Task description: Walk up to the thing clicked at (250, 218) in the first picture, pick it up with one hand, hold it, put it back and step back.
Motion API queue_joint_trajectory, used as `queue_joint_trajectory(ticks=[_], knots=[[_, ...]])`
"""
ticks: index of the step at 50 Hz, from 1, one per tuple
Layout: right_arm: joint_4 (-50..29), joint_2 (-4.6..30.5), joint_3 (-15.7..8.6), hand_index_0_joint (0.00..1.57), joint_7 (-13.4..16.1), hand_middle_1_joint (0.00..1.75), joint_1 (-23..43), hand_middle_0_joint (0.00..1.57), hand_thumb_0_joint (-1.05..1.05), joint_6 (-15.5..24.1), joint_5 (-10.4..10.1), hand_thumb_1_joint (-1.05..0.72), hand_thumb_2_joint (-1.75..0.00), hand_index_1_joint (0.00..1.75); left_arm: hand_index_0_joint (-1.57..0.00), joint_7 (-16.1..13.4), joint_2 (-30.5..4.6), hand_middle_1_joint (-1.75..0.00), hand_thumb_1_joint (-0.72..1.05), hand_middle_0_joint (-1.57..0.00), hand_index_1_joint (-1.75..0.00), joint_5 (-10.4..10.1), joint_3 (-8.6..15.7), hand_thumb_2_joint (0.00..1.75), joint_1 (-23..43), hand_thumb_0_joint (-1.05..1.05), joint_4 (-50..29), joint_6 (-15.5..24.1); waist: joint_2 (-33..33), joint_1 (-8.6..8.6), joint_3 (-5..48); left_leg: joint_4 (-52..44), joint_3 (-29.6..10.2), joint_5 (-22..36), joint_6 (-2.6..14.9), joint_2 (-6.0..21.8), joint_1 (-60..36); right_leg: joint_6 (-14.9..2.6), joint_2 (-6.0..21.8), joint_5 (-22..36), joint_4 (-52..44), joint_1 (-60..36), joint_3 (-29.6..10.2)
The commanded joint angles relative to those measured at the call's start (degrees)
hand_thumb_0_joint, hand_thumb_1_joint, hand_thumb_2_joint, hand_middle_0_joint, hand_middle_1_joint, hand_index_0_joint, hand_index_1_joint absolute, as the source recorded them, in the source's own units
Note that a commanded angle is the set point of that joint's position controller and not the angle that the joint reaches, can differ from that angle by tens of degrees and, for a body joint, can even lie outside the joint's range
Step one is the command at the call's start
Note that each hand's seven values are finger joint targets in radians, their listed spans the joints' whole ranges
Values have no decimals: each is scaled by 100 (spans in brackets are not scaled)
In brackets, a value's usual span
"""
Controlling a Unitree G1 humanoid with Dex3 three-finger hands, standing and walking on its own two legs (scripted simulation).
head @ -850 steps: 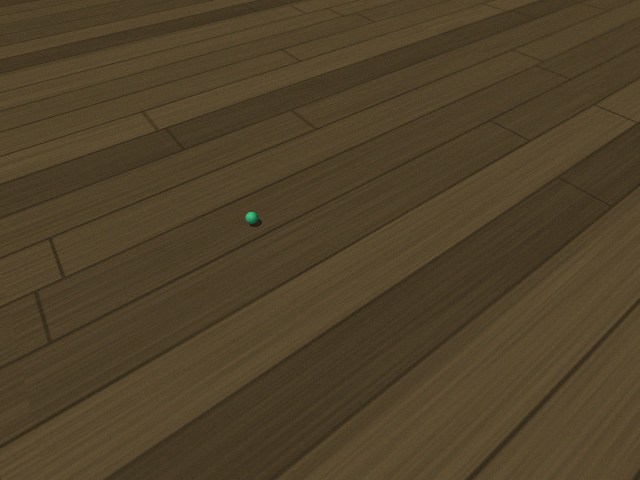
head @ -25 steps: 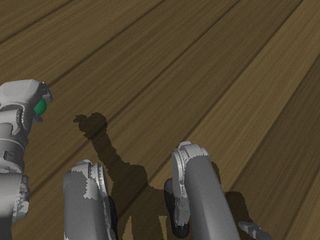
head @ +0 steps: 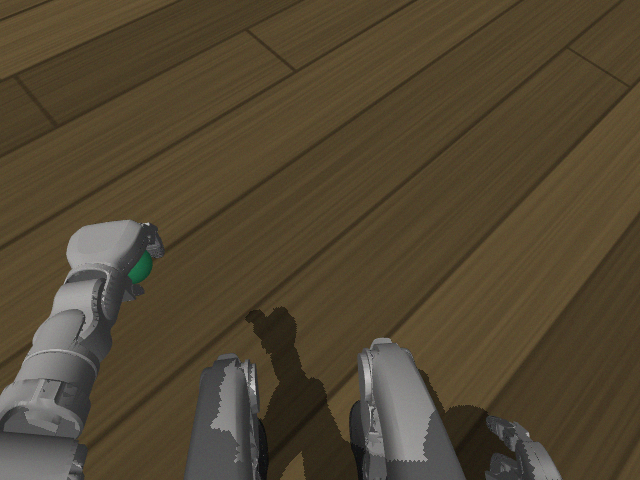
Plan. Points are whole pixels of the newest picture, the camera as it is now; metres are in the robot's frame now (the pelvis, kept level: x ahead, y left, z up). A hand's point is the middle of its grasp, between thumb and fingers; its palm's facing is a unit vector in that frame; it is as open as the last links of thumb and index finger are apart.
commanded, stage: lift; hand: left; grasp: from above
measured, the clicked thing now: (130, 264) +0.43 +0.25 -0.10
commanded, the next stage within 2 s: hold in 0.82 s
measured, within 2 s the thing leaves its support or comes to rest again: neither
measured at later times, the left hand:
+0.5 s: hand (77, 252) +0.37 +0.23 +0.08, palm faces -0.45 -0.07 -0.89, open 7.5 cm
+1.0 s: hand (39, 192) +0.39 +0.23 +0.15, palm faces -0.43 -0.08 -0.90, open 7.5 cm
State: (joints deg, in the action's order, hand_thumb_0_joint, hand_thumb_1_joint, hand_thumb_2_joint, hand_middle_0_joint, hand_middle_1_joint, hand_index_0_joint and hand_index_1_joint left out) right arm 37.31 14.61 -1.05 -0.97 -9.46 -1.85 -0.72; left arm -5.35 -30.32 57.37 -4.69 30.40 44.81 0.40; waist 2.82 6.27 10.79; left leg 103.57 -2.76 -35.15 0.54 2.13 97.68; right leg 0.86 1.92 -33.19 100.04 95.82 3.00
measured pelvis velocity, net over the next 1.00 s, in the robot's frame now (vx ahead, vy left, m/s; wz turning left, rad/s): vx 0.08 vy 0.00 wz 0.01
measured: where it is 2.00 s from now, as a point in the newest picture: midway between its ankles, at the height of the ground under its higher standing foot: outside the picture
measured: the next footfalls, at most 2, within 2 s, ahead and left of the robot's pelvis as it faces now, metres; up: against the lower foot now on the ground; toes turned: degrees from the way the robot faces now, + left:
none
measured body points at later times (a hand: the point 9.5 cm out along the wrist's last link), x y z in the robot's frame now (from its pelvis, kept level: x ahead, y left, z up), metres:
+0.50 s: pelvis +0.04 +0.00 +0.16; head +0.11 +0.00 +0.61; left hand +0.39 +0.23 +0.13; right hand +0.13 -0.27 +0.04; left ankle +0.09 +0.12 -0.48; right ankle +0.10 -0.13 -0.48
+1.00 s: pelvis +0.08 +0.00 +0.22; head +0.13 +0.00 +0.67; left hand +0.41 +0.23 +0.20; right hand +0.18 -0.27 +0.10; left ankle +0.09 +0.12 -0.48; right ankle +0.10 -0.13 -0.48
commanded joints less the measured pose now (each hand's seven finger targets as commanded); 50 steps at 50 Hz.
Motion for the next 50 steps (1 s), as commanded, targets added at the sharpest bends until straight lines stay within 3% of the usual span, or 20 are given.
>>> queue_joint_trajectory(ticks=[1,2,3,5,10,12,17,18,20,26,28,30,33,35,36,39,50], knots=[[-388,1022,-392,20,225,30,-540,20,0,142,-102,-91,-90,30,-95,-128,-1258,-65,57,-92,-63,-126,441,59,1407,0,-1337,-164,547,33,2923,-2396,-98,77,105,-182,-2957,-175,-298,417,-1955,-2443,-6],[-370,965,-380,20,263,30,-552,20,0,150,-107,-91,-90,30,-95,-109,-1071,-66,57,-92,-63,-110,292,58,1317,0,-1370,-176,511,17,2902,-2474,-13,271,98,-194,-3151,-184,-310,541,-2116,-2638,-26],[-358,965,-366,20,290,30,-540,20,0,165,-127,-91,-90,30,-95,-112,-1222,-66,57,-92,-63,-158,416,59,1341,0,-1482,-180,484,-10,2897,-2620,-36,305,103,-183,-3292,-181,-304,576,-2239,-2819,-39],[-296,885,-342,20,364,30,-540,20,0,203,-143,-91,-90,30,-94,-102,-1001,-66,56,-92,-64,-166,271,60,1224,0,-1388,-169,418,51,2602,-2866,-2,456,92,-174,-3570,-176,-311,678,-2543,-3037,-68],[-212,815,-320,20,496,30,-536,20,0,338,-180,-91,-91,30,-92,-120,-925,-66,53,-89,-63,-77,191,58,967,0,-1100,-69,209,-40,1876,-3575,46,386,88,-193,-4031,-187,-318,510,-3382,-3721,-212],[-191,772,-322,20,506,30,-538,20,0,401,-182,-91,-91,30,-95,-132,-622,-67,57,-92,-64,-98,32,58,678,0,-858,-54,149,-64,1682,-3815,61,520,70,-201,-4251,-191,-330,576,-3652,-3959,-239],[-177,763,-355,20,507,30,-563,20,0,476,-182,-91,-91,30,-95,-299,-522,-68,57,-91,-64,-54,2,56,457,0,-771,-52,129,-141,1578,-4296,136,985,48,-225,-4829,-201,-361,899,-4242,-4645,-296],[-162,782,-362,20,511,30,-551,20,0,487,-175,-91,-90,30,-94,-358,-594,-66,56,-91,-62,-38,83,56,546,0,-751,-44,101,-177,1577,-4429,103,978,36,-208,-4990,-193,-366,903,-4307,-4721,-275],[-119,779,-347,20,516,30,-596,20,0,502,-168,-91,-90,30,-94,-462,-529,-66,56,-91,-62,38,-24,56,847,0,-791,-30,203,-128,1495,-4628,131,1008,24,-217,-5240,-209,-371,952,-4469,-4824,-282],[-61,792,-384,20,505,30,-614,20,0,499,-159,-91,-90,30,-91,-676,-506,-68,53,-87,-64,60,-24,58,765,0,-742,-147,126,-245,1501,-5185,163,1559,-1,-232,-5994,-190,-372,1436,-5009,-5590,-287],[-13,788,-393,20,492,30,-634,20,0,481,-144,-90,-90,30,-92,-688,-361,-66,53,-89,-63,52,-123,59,782,0,-638,-203,78,-205,1331,-5314,184,1742,-7,-230,-6118,-180,-371,1636,-5147,-5662,-291],[-37,825,-411,20,484,30,-643,20,0,475,-143,-90,-90,30,-93,-699,-464,-66,54,-90,-63,23,-22,58,785,0,-612,-253,45,-241,1302,-5499,199,1802,-11,-224,-6314,-170,-370,1684,-5310,-5892,-275],[-60,785,-398,20,467,30,-583,20,0,458,-145,-91,-90,30,-94,-634,-271,-65,55,-90,-62,-51,-170,57,518,0,-437,-297,-72,-257,1133,-5730,206,1955,-13,-227,-6527,-161,-356,1814,-5532,-6103,-262],[-100,795,-422,20,464,30,-567,20,0,446,-152,-91,-90,30,-91,-588,-369,-65,52,-88,-62,-86,-79,57,414,0,-433,-286,-118,-320,1076,-5862,253,1964,0,-262,-6598,-139,-346,1843,-5720,-6330,-296],[-111,776,-404,20,457,30,-560,20,0,440,-152,-91,-90,30,-91,-541,-269,-64,52,-89,-62,-112,-191,57,480,0,-487,-268,-147,-285,1018,-5930,259,1987,3,-262,-6656,-139,-347,1871,-5780,-6351,-299],[-132,789,-430,20,458,30,-592,20,0,440,-153,-91,-90,30,-92,-477,-243,-64,52,-88,-60,-143,-188,53,401,0,-614,-216,-103,-318,1111,-6082,265,2298,-18,-245,-7005,-149,-362,2116,-5908,-6548,-274],[-107,791,-442,20,439,30,-568,20,0,317,-181,-90,-90,30,-91,-470,-364,-65,51,-88,-62,83,-191,58,677,0,-867,-148,-67,-335,1042,-6502,347,3006,-23,-284,-7583,-148,-361,2768,-6319,-7117,-302]])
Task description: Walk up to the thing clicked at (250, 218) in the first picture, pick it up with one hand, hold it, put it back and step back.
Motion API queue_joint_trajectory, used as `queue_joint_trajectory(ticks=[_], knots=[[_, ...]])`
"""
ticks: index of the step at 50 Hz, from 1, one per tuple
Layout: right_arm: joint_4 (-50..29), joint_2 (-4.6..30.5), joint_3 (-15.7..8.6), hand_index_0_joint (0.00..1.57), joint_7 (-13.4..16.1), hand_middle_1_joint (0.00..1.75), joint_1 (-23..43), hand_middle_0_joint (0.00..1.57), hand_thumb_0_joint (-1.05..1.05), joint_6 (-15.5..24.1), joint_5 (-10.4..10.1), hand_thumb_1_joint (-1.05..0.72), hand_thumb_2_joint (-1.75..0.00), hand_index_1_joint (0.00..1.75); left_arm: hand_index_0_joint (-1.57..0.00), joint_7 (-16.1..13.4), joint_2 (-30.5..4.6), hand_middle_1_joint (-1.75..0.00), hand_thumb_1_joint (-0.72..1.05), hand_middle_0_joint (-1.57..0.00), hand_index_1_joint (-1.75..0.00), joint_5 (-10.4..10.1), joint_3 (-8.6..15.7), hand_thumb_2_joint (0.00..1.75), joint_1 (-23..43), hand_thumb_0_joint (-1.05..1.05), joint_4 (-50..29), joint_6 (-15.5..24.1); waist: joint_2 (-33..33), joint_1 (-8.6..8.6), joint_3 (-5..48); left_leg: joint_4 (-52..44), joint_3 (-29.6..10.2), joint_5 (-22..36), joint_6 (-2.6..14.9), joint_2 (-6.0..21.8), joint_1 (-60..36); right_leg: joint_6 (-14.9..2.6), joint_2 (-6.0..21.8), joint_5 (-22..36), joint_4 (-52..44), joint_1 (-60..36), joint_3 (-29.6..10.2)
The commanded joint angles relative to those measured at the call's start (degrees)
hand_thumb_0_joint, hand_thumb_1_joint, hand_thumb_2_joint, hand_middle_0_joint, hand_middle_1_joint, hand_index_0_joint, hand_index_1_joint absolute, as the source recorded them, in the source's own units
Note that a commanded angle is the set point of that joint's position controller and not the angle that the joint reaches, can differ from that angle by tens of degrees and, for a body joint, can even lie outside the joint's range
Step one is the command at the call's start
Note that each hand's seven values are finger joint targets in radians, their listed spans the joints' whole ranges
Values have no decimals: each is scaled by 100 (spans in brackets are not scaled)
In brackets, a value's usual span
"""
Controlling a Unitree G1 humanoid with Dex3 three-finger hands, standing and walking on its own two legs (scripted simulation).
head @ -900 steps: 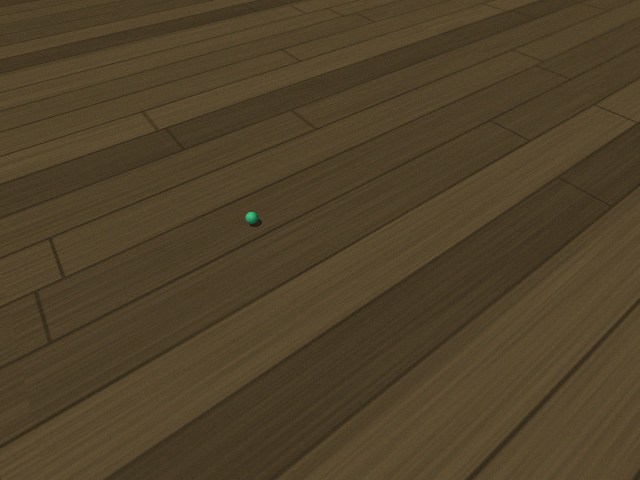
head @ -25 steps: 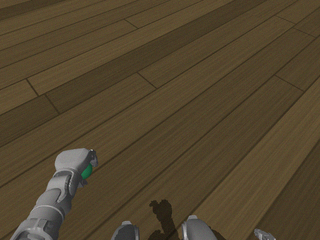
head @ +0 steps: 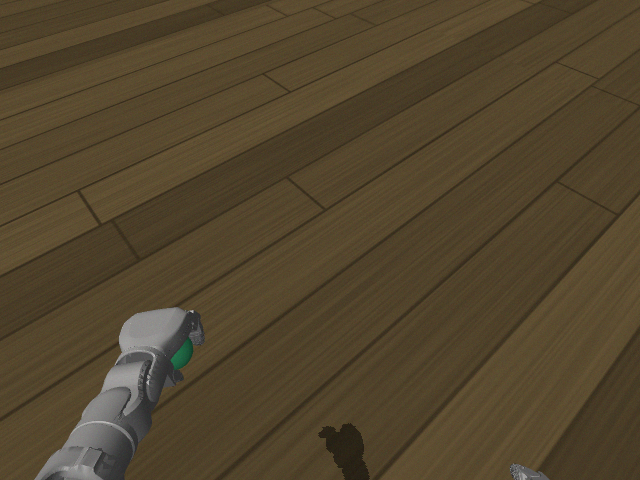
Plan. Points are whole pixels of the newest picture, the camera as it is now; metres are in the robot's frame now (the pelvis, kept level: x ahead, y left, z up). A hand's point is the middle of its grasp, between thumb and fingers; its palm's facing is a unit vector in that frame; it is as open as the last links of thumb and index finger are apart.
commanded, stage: hold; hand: left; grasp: from above
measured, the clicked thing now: (173, 350) +0.34 +0.23 -0.09
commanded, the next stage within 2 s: crouch in 1.82 s
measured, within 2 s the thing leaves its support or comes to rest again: neither
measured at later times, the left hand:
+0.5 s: hand (163, 344) +0.32 +0.22 -0.03, palm faces -0.44 -0.05 -0.89, open 7.5 cm
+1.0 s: hand (164, 358) +0.29 +0.20 -0.01, palm faces -0.44 -0.05 -0.90, open 7.5 cm
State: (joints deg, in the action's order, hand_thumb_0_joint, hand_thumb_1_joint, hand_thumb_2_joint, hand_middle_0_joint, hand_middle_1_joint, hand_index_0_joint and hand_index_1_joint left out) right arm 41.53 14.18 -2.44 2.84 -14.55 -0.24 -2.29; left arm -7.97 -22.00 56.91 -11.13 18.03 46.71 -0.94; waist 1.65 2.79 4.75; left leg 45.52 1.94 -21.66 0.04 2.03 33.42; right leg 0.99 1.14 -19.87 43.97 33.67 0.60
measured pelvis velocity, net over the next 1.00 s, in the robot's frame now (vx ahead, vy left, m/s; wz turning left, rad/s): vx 0.00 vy -0.01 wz -0.01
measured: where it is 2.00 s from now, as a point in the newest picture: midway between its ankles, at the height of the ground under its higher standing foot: outside the picture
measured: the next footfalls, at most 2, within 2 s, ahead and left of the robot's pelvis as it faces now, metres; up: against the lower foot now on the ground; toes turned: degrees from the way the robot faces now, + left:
none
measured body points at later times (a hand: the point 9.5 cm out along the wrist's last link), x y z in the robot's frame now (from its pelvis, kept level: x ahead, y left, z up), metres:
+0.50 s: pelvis +0.02 +0.00 +0.02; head +0.04 -0.02 +0.47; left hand +0.34 +0.22 +0.02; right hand +0.12 -0.27 -0.10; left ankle +0.01 +0.12 -0.71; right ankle +0.02 -0.13 -0.71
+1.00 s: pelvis +0.00 -0.01 +0.03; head +0.01 -0.03 +0.48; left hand +0.31 +0.21 +0.04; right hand +0.14 -0.27 -0.09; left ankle +0.01 +0.12 -0.71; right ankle +0.02 -0.13 -0.71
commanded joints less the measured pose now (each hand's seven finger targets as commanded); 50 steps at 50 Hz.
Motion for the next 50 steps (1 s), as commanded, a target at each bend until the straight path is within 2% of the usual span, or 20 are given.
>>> queue_joint_trajectory(ticks=[1,6,7,11,12,14,17,20,23,28,29,31,35,37,40,42,43,45,47,50], knots=[[-545,869,-330,20,54,30,-56,20,0,147,-28,-90,-90,30,-92,-183,-1238,-64,52,-88,-61,105,502,57,1801,0,-1047,-5,85,-31,1665,-741,-98,1731,14,-274,-1275,-167,-279,1480,-740,-965,-49],[-589,868,-337,20,23,30,-2,20,0,115,-36,-90,-90,30,-91,-31,-1136,-65,52,-87,-61,10,427,57,1760,0,-1150,-1,111,-47,1520,-946,-100,1897,-7,-250,-1473,-182,-308,1570,-885,-1080,-16],[-602,875,-337,20,18,30,13,20,0,100,-50,-90,-90,30,-91,10,-1117,-65,52,-87,-61,11,421,58,1576,0,-995,-16,69,-61,1435,-973,-99,1940,-7,-244,-1478,-186,-315,1573,-914,-1064,-9],[-702,884,-356,20,1,30,53,20,0,43,-66,-90,-90,30,-89,180,-1177,-65,49,-85,-61,8,436,57,1549,0,-1251,27,79,-130,1519,-1044,-84,2257,-3,-238,-1638,-187,-331,1829,-946,-1313,3],[-716,874,-345,20,-1,30,39,20,0,33,-59,-90,-90,30,-88,203,-1135,-66,48,-84,-62,6,421,57,1565,0,-1281,19,71,-87,1525,-1036,-79,2322,5,-240,-1653,-182,-329,1905,-952,-1298,-15],[-763,876,-337,20,-9,30,52,20,0,14,-76,-90,-90,30,-88,246,-1119,-65,48,-85,-61,15,410,57,1490,0,-1330,31,-49,-115,1448,-1080,-62,2337,24,-261,-1635,-170,-314,1978,-992,-1417,-31],[-807,903,-349,20,-5,30,82,20,0,-23,-71,-90,-90,30,-89,285,-1282,-67,49,-85,-63,-3,557,59,1534,0,-1437,59,54,-138,1494,-1151,-41,2413,19,-247,-1770,-178,-320,2027,-1045,-1507,-18],[-861,898,-333,20,-5,30,143,20,0,-50,-81,-90,-90,30,-89,287,-1249,-66,49,-85,-62,59,543,59,1439,0,-1452,69,-62,-141,1323,-1251,-41,2277,31,-263,-1761,-173,-303,1943,-1129,-1541,-34],[-870,895,-346,20,-2,30,155,20,0,-81,-77,-90,-90,30,-87,348,-1283,-70,48,-83,-66,59,556,62,1490,0,-1634,99,-48,-152,1456,-1257,-29,2451,52,-266,-1882,-159,-297,2128,-1156,-1636,-46],[-932,856,-297,20,-2,30,245,20,0,-129,-88,-90,-90,30,-88,392,-1186,-69,48,-84,-66,21,504,63,1359,0,-1683,73,-116,-168,1259,-1427,11,2174,82,-292,-1907,-140,-264,1949,-1337,-1730,-68],[-966,852,-302,20,1,30,304,20,0,-139,-97,-90,-90,30,-88,404,-1245,-70,49,-84,-66,21,535,63,1491,0,-1849,77,-23,-213,1313,-1460,19,2138,80,-290,-1956,-142,-260,1916,-1367,-1727,-73],[-951,862,-304,20,12,30,317,20,0,-159,-104,-90,-90,30,-85,451,-1322,-70,46,-81,-66,28,612,62,1289,0,-1747,73,-66,-258,1287,-1502,29,2179,79,-275,-1983,-148,-273,1909,-1387,-1791,-65],[-993,839,-266,20,29,30,410,20,0,-167,-120,-91,-90,30,-87,544,-1185,-71,48,-82,-66,34,432,61,1346,0,-1877,78,-134,-196,1164,-1596,35,2035,99,-278,-2027,-143,-260,1785,-1482,-1752,-79],[-1030,849,-264,20,40,30,455,20,0,-185,-124,-90,-90,30,-87,547,-1325,-72,49,-82,-67,-17,572,62,1403,0,-2018,91,-66,-264,1154,-1659,45,1920,102,-278,-2054,-144,-253,1668,-1562,-1793,-76],[-1086,830,-222,20,40,30,571,20,0,-189,-138,-91,-90,30,-88,576,-1163,-72,50,-84,-68,-51,447,62,1239,0,-1919,76,-187,-229,963,-1744,49,1746,112,-283,-2058,-128,-238,1507,-1651,-1786,-95],[-1091,834,-222,20,51,30,594,20,0,-191,-133,-90,-90,30,-88,566,-1280,-72,50,-83,-67,-18,554,60,1229,0,-1913,66,-193,-269,961,-1771,51,1676,114,-287,-2036,-127,-235,1428,-1684,-1819,-95],[-1119,818,-219,20,53,30,616,20,0,-194,-142,-91,-90,30,-87,585,-1247,-71,48,-82,-67,-8,527,61,1151,0,-1971,76,-133,-298,953,-1804,77,1650,119,-299,-2077,-137,-219,1403,-1717,-1835,-105],[-1098,808,-203,20,68,30,676,20,0,-195,-138,-91,-90,30,-88,592,-1349,-73,51,-83,-68,-13,582,60,1361,0,-2104,98,-178,-278,1013,-1809,83,1637,134,-303,-2139,-103,-207,1406,-1755,-1859,-129],[-1115,786,-187,20,66,30,704,20,0,-192,-140,-91,-90,30,-88,600,-1213,-71,50,-84,-66,-3,457,60,1315,0,-2126,90,-190,-244,973,-1818,98,1597,149,-316,-2160,-85,-181,1406,-1793,-1875,-144],[-1113,790,-184,20,86,30,745,20,0,-204,-149,-91,-90,30,-89,577,-1334,-72,51,-84,-67,-49,604,59,1286,0,-2172,96,-170,-300,999,-1875,109,1563,145,-314,-2227,-90,-183,1342,-1851,-1925,-154]])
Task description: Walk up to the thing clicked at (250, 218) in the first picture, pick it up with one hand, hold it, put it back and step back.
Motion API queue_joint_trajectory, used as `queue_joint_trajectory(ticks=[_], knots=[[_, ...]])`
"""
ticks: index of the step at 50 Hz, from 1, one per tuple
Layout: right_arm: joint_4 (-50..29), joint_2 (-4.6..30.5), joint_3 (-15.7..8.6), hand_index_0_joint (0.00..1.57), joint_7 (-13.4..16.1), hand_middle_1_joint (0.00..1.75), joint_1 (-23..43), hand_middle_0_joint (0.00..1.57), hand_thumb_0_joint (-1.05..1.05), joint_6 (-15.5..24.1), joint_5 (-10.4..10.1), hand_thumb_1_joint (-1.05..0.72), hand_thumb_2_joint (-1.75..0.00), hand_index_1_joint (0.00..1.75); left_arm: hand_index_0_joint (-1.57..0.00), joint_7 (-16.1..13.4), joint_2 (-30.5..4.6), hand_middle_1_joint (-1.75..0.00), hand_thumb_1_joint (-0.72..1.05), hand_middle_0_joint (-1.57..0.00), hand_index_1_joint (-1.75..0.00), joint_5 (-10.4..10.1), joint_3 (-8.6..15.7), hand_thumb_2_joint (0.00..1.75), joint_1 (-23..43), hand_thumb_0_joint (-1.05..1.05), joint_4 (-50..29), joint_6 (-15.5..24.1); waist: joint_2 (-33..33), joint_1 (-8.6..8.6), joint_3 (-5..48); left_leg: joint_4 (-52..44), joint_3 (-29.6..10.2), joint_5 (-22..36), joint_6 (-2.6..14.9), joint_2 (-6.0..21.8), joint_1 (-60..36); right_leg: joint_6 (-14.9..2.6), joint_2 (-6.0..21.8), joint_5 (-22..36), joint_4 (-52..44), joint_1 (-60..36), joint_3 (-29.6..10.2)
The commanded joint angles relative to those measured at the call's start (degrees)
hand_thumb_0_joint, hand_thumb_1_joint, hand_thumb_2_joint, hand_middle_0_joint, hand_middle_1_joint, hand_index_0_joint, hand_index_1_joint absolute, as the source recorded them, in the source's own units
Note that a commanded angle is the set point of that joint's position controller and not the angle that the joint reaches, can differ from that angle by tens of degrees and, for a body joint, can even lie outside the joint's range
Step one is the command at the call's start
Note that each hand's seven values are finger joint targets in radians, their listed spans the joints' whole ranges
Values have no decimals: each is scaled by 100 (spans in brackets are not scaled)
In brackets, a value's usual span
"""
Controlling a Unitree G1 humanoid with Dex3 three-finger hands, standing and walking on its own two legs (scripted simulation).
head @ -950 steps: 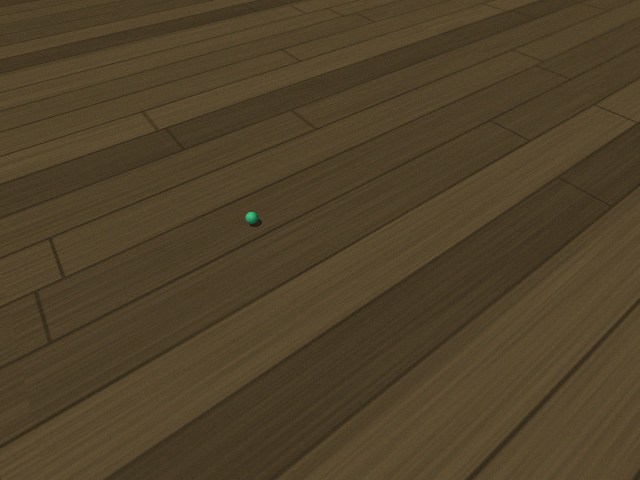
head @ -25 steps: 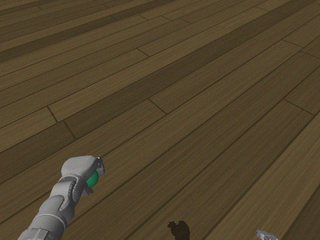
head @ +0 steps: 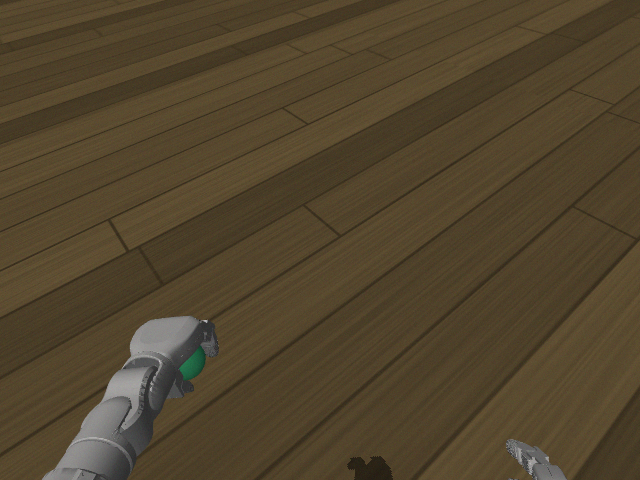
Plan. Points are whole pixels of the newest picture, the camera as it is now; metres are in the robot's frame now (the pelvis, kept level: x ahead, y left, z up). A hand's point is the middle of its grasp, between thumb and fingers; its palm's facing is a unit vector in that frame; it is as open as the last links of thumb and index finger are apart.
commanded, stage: hold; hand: left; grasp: from above
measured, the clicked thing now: (185, 360) +0.32 +0.22 -0.06
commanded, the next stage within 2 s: crouch in 0.82 s
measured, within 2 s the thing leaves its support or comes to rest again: neither
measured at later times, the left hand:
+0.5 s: hand (173, 373) +0.29 +0.23 -0.04, palm faces -0.45 -0.07 -0.89, open 7.5 cm
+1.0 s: hand (176, 364) +0.30 +0.23 -0.04, palm faces -0.46 -0.07 -0.89, open 7.5 cm
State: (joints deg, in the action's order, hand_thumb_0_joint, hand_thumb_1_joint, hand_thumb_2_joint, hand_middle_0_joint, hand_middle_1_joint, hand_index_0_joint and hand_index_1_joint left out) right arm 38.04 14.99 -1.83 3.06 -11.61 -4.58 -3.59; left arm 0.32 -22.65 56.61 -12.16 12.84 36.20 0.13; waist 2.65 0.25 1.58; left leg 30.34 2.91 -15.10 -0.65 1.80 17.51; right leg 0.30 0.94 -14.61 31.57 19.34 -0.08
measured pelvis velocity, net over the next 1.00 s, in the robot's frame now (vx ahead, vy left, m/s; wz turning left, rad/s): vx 0.01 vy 0.01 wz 0.00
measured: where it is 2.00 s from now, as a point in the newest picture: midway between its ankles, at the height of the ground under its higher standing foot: outside the picture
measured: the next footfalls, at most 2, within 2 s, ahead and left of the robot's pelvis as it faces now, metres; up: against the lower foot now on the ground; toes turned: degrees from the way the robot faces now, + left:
none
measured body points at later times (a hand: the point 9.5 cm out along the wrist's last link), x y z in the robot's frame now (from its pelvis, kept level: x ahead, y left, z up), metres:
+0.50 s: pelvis +0.00 +0.01 +0.00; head +0.01 -0.01 +0.45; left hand +0.31 +0.23 +0.01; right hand +0.14 -0.24 -0.11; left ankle +0.01 +0.13 -0.73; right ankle +0.02 -0.12 -0.73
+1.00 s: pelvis +0.01 +0.01 +0.01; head +0.03 -0.01 +0.46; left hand +0.32 +0.23 +0.01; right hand +0.15 -0.25 -0.11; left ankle +0.01 +0.13 -0.73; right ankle +0.02 -0.12 -0.73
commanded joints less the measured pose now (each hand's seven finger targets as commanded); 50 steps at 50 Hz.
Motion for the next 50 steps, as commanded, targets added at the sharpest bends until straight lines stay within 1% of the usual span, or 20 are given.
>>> queue_joint_trajectory(ticks=[1,3,7,10,14,19,23,30,33,34,36,37,39,40,43,44,46,47,48,50], knots=[[-763,700,-236,20,61,30,452,20,0,227,-17,-91,-90,30,-89,-246,-1194,-73,52,-84,-68,-24,639,60,1827,0,-1190,-12,-252,-10,1351,-370,5,928,207,-283,-673,-28,-173,845,-585,-477,-80],[-771,698,-229,20,69,30,507,20,0,227,-24,-91,-90,30,-89,-225,-1141,-72,52,-84,-66,-12,563,58,1832,0,-1173,-30,-248,10,1204,-430,-14,825,195,-270,-676,-42,-183,707,-638,-419,-54],[-754,677,-220,20,75,30,555,20,0,233,-37,-91,-90,30,-89,-209,-1275,-71,51,-85,-66,18,654,59,1870,0,-1194,-73,-160,-80,1269,-492,-7,868,183,-272,-690,-58,-184,713,-662,-538,-43],[-785,680,-206,20,73,30,565,20,0,242,-46,-91,-90,30,-90,-161,-1141,-71,52,-84,-65,-20,543,56,1820,0,-1282,-88,-277,-50,1209,-538,-8,789,196,-264,-703,-53,-188,660,-713,-537,-49],[-791,676,-199,20,95,30,570,20,0,241,-65,-91,-90,30,-89,-63,-1274,-72,51,-84,-67,-45,612,59,1918,0,-1251,-52,-178,-50,1177,-595,-9,795,186,-262,-746,-71,-196,652,-742,-550,-59],[-840,667,-192,20,94,30,541,20,0,260,-60,-91,-90,30,-87,-7,-1083,-74,49,-82,-68,-86,507,57,1554,0,-1275,-3,-173,-102,1178,-644,-56,978,157,-222,-785,-108,-229,764,-715,-608,0],[-828,666,-190,20,98,30,539,20,0,256,-59,-91,-91,30,-89,-124,-1203,-70,48,-85,-66,-44,631,61,1683,0,-1161,9,-219,-59,1041,-662,-55,861,157,-235,-733,-103,-222,654,-771,-566,-7],[-680,668,-228,20,93,30,437,20,0,233,-28,-91,-91,30,-90,-317,-1308,-68,48,-87,-65,60,694,64,2056,0,-1310,1,-100,-63,1483,-548,-37,1405,153,-254,-997,-90,-202,1193,-692,-763,-11],[-663,673,-248,20,77,30,388,20,0,237,-32,-91,-91,30,-90,-338,-1139,-71,49,-87,-67,28,555,65,2020,0,-1241,-41,-124,-27,1403,-573,-20,1383,147,-244,-982,-102,-208,1195,-715,-726,7],[-669,674,-261,20,78,30,449,20,0,221,-45,-91,-90,30,-90,-331,-1206,-69,50,-87,-66,18,662,64,1812,0,-1131,-77,-71,-119,1389,-604,-18,1390,141,-249,-995,-104,-205,1182,-732,-766,20],[-691,685,-270,20,58,30,419,20,0,218,-51,-91,-90,30,-89,-247,-920,-70,48,-85,-67,-7,392,64,1575,0,-1083,-115,-316,-68,1314,-589,-46,1457,151,-234,-939,-96,-217,1245,-730,-776,38],[-697,696,-282,20,62,30,465,20,0,203,-66,-91,-90,30,-89,-211,-1090,-70,49,-85,-66,-22,536,63,1556,0,-1108,-123,-213,-123,1298,-591,-30,1510,146,-247,-935,-94,-206,1289,-731,-806,38],[-727,679,-294,20,54,30,450,20,0,188,-71,-91,-90,30,-87,-105,-1039,-67,46,-85,-65,3,458,62,1541,0,-1076,-131,-213,-114,1305,-593,-35,1622,149,-242,-954,-110,-211,1399,-720,-830,53],[-716,690,-285,20,56,30,450,20,0,170,-70,-91,-90,30,-88,-85,-1184,-67,47,-84,-64,2,546,60,1711,0,-1200,-114,-212,-120,1329,-583,-46,1647,154,-249,-953,-90,-204,1441,-733,-840,41],[-783,695,-274,20,53,30,415,20,0,146,-76,-91,-90,30,-89,-35,-1027,-67,48,-85,-63,-35,471,60,1481,0,-1122,-91,-252,-51,1220,-596,-19,1634,155,-245,-972,-117,-213,1423,-742,-794,29],[-758,694,-260,20,61,30,417,20,0,147,-69,-91,-90,30,-89,-43,-1112,-68,49,-85,-64,-22,476,57,1751,0,-1247,-57,-215,-72,1246,-606,-52,1667,145,-220,-975,-116,-229,1436,-714,-749,56],[-790,691,-255,20,62,30,423,20,0,130,-62,-93,-91,30,-92,-109,-1173,-74,53,-85,-66,-18,605,52,1625,0,-1112,-38,-153,-134,1139,-624,-50,1568,136,-227,-899,-126,-224,1324,-743,-762,59],[-817,676,-253,20,59,30,435,20,0,122,-63,-89,-90,30,-84,-144,-1134,-68,45,-77,-62,13,606,50,1553,0,-1105,-26,-153,-118,1135,-613,-28,1521,141,-258,-908,-120,-204,1293,-751,-775,31],[-813,687,-272,20,56,30,372,20,0,129,-60,-89,-90,30,-85,-182,-1103,-64,43,-80,-60,27,572,51,1706,0,-1238,14,-144,-58,1307,-575,-12,1601,141,-246,-974,-127,-213,1373,-698,-745,24],[-785,698,-260,20,51,30,369,20,0,95,-44,-89,-90,30,-88,-315,-1080,-62,46,-84,-58,110,628,52,1470,0,-888,5,-266,-18,1125,-525,-13,1603,153,-265,-888,-111,-194,1389,-706,-683,25]])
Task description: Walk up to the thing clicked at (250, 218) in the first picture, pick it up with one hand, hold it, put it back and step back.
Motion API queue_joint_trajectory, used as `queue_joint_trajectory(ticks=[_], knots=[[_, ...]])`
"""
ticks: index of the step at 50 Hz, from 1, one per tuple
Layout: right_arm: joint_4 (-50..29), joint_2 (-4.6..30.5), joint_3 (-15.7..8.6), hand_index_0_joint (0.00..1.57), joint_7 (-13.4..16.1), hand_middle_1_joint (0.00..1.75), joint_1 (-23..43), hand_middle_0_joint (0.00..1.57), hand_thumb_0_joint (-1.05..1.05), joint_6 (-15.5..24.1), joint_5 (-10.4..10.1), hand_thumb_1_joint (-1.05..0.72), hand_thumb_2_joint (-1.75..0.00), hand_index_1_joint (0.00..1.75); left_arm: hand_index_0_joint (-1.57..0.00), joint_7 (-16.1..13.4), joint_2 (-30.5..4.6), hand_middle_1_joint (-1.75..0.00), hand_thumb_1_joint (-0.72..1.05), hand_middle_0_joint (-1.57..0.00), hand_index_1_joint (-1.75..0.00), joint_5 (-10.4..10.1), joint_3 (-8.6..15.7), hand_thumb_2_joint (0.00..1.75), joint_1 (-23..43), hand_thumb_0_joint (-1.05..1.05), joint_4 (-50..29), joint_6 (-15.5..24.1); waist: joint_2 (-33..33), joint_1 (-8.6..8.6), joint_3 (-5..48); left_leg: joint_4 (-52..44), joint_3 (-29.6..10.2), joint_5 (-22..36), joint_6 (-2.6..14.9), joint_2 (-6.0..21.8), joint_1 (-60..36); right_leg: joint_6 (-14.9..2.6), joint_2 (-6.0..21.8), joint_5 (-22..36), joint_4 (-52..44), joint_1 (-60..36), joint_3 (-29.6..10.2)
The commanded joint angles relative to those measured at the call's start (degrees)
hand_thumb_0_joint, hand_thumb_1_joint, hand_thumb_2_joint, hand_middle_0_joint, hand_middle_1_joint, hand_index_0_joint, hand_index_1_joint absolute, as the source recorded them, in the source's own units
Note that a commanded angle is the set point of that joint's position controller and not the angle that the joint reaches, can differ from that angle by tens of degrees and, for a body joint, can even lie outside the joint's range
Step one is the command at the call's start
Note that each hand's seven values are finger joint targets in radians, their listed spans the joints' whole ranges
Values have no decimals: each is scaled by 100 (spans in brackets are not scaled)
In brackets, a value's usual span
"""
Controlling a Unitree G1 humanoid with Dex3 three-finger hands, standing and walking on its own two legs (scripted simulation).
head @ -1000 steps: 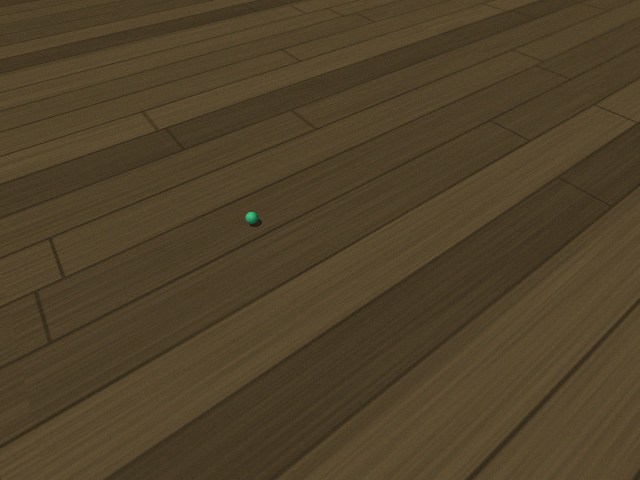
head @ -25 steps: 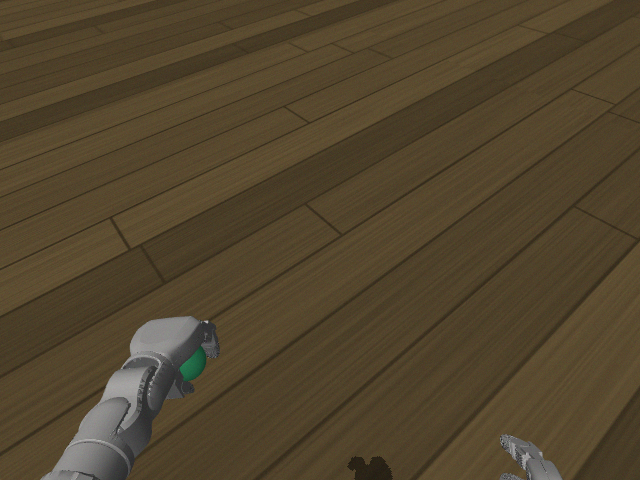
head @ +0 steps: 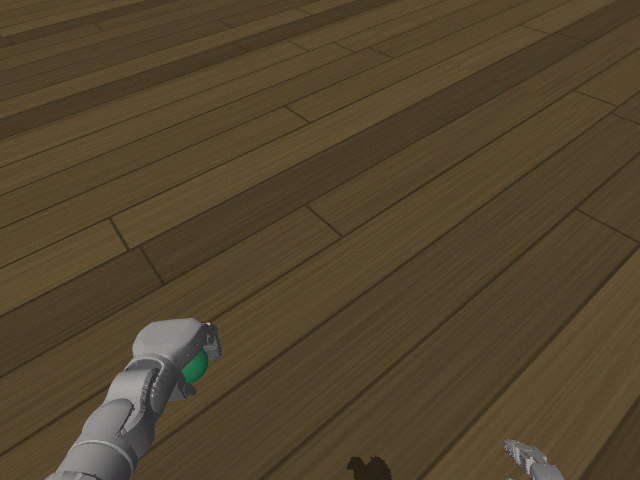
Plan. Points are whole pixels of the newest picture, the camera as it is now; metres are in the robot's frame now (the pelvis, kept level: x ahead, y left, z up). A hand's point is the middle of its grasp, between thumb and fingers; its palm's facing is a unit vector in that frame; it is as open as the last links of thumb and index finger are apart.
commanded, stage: crouch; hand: left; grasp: from above
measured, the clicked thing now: (188, 363) +0.31 +0.22 -0.06
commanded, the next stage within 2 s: lower in 1.92 s
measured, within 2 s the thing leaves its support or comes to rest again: neither
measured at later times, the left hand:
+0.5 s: hand (213, 398) +0.31 +0.22 -0.22, palm faces -0.41 +0.04 -0.91, open 7.3 cm
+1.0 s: hand (241, 417) +0.35 +0.23 -0.45, palm faces -0.46 -0.01 -0.89, open 7.3 cm
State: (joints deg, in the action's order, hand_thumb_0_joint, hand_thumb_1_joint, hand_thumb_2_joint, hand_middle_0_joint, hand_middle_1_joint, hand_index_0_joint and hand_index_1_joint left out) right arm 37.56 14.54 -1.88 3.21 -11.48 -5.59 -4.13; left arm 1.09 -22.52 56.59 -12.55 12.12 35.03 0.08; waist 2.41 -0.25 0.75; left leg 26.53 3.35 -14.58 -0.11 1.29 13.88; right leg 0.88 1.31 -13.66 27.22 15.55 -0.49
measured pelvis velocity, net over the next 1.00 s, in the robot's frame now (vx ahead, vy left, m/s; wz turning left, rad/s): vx -0.08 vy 0.00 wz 0.00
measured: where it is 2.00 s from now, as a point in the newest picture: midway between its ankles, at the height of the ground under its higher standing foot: outside the picture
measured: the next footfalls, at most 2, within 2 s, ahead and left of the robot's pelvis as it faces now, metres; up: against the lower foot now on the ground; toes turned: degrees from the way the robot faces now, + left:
none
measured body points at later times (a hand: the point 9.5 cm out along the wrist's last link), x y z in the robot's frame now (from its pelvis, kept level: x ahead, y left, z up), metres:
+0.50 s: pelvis -0.04 +0.00 -0.11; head +0.07 +0.01 +0.32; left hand +0.33 +0.22 -0.17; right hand +0.05 -0.29 -0.23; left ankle -0.01 +0.12 -0.74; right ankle +0.00 -0.13 -0.74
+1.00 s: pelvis -0.08 +0.00 -0.30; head +0.13 +0.04 +0.10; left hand +0.37 +0.22 -0.40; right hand -0.04 -0.27 -0.42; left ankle -0.01 +0.12 -0.74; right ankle +0.00 -0.13 -0.74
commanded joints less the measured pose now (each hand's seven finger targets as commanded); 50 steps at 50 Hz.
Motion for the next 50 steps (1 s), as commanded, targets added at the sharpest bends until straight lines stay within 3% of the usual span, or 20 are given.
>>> queue_joint_trajectory(ticks=[1,9,10,14,18,19,22,24,27,31,34,36,39,40,42,43,44,47,49,50], knots=[[-729,743,-278,20,22,30,315,20,0,197,11,-89,-90,30,-89,-459,-987,-60,48,-86,-57,153,591,52,1531,0,-778,37,-379,30,1241,-117,-86,1641,101,-200,-518,-167,-244,1380,-212,-305,96],[-437,795,-368,20,-102,30,51,20,0,118,165,-89,-90,30,-93,-1279,-829,-58,52,-90,-55,535,488,53,2083,0,500,158,-367,262,1271,713,-94,1248,74,-241,350,-147,-196,1102,435,671,107],[-403,806,-396,20,-131,30,-46,20,0,132,187,-89,-90,30,-93,-1369,-670,-58,53,-89,-55,560,415,51,2123,0,715,171,-454,355,1377,944,-98,1181,86,-245,534,-138,-193,1080,625,849,101],[-275,855,-484,20,-208,30,-256,20,0,210,314,-90,-90,30,-96,-1778,-796,-58,55,-92,-55,807,526,52,2797,0,1112,336,-182,407,2082,2152,-141,1082,26,-221,1530,-184,-204,946,1759,1968,101],[-258,917,-526,20,-266,30,-437,20,0,305,389,-91,-90,30,-99,-2158,-579,-61,59,-95,-57,991,485,52,3247,0,1722,366,-76,562,2622,3236,-213,880,59,-182,2606,-225,-228,691,2787,3141,134],[-245,945,-539,20,-265,30,-472,20,0,329,402,-91,-90,30,-99,-2247,-773,-63,60,-94,-57,1037,617,50,3304,0,1781,357,100,466,2822,3439,-228,833,44,-178,2782,-245,-232,571,3024,3381,165],[-203,974,-550,20,-233,30,-502,20,0,388,448,-90,-90,30,-100,-2461,-1113,-61,61,-95,-56,1144,849,51,3566,0,2192,281,37,512,3053,3955,-240,199,79,-212,3766,-241,-232,120,3559,3886,179],[-129,962,-540,20,-197,30,-566,20,0,483,494,-90,-90,30,-101,-2509,-1027,-60,62,-97,-56,1134,767,52,3932,0,2314,252,210,626,3297,4338,-279,-144,86,-203,4270,-257,-227,-150,3969,4403,181],[-112,1003,-572,20,-145,30,-642,20,0,581,543,-90,-90,30,-101,-2580,-1319,-60,61,-96,-56,1084,953,51,4338,0,2272,185,272,692,3882,4863,-331,-496,99,-188,4801,-263,-214,-436,4484,4853,189],[-13,995,-556,20,-89,30,-661,20,0,701,605,-90,-90,30,-95,-2573,-1284,-61,54,-91,-57,951,938,51,4686,0,2543,53,261,809,4009,5178,-410,-1208,75,-175,5521,-294,-185,-1049,4956,5413,221],[5,1042,-557,20,-98,30,-636,20,0,759,637,-90,-90,30,-97,-2464,-1526,-60,55,-93,-56,877,1032,53,4931,0,2571,42,555,825,4356,5433,-557,-1487,32,-142,5604,-335,-187,-1382,5389,5999,318],[58,1102,-520,20,-130,30,-649,20,0,789,674,-90,-90,30,-99,-2390,-1470,-62,58,-95,-58,844,1007,56,4994,0,2881,84,546,984,4041,5578,-767,-1887,25,-116,5858,-334,-165,-1695,5668,6653,388],[123,1081,-484,20,-176,30,-707,20,0,855,703,-90,-90,30,-102,-2339,-1548,-59,63,-98,-55,825,1050,53,5214,0,3059,216,355,1131,4052,6007,-736,-2270,115,-145,6411,-316,-172,-2034,5902,6992,401],[156,1054,-454,20,-205,30,-727,20,0,880,713,-90,-90,30,-102,-2329,-1536,-59,63,-98,-55,801,1052,54,5246,0,2995,281,292,1150,4104,6148,-720,-2305,136,-153,6588,-307,-160,-2063,5980,7029,396],[201,1056,-408,20,-242,30,-782,20,0,927,730,-90,-90,30,-103,-2350,-1864,-58,63,-99,-54,847,1180,55,5567,0,2779,430,383,1154,4367,6452,-598,-2274,167,-188,6861,-304,-165,-2084,6135,7041,346],[235,1133,-374,20,-266,30,-804,20,0,955,738,-90,-90,30,-103,-2361,-1807,-58,64,-99,-54,945,1167,54,5240,0,3270,418,389,1158,4306,6556,-631,-2168,157,-188,6936,-292,-130,-1970,6271,7244,373],[196,1095,-361,20,-294,30,-790,20,0,973,750,-90,-90,30,-103,-2408,-1866,-57,65,-99,-53,940,1197,53,5360,0,3060,468,480,1127,4466,6632,-621,-2133,147,-191,6869,-312,-139,-1963,6355,7305,382],[305,1133,-323,20,-379,30,-902,20,0,1005,797,-90,-90,30,-103,-2511,-1876,-56,63,-99,-52,1141,1225,54,5467,0,3102,549,897,1171,4678,6862,-666,-1696,74,-181,6721,-347,-109,-1570,6749,7658,442],[383,1157,-329,20,-429,30,-961,20,0,1004,829,-90,-90,30,-103,-2613,-2138,-52,62,-99,-49,1263,1405,53,5549,0,3038,580,1202,1077,4824,7036,-628,-1430,52,-179,6643,-374,-129,-1366,6972,7795,473],[395,1149,-327,20,-464,30,-1000,20,0,1012,858,-91,-90,30,-102,-2657,-2078,-52,61,-99,-49,1282,1412,52,5642,0,3001,586,1130,1151,4923,7180,-631,-1265,58,-175,6641,-364,-123,-1227,7080,7824,495]])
